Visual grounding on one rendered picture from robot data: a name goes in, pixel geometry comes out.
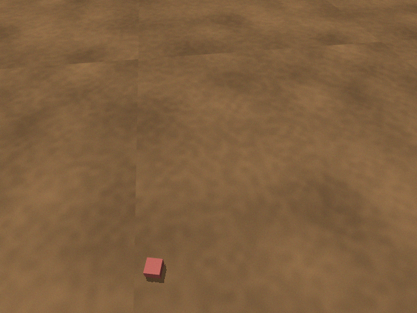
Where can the small box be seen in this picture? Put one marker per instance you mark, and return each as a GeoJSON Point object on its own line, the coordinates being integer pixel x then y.
{"type": "Point", "coordinates": [153, 267]}

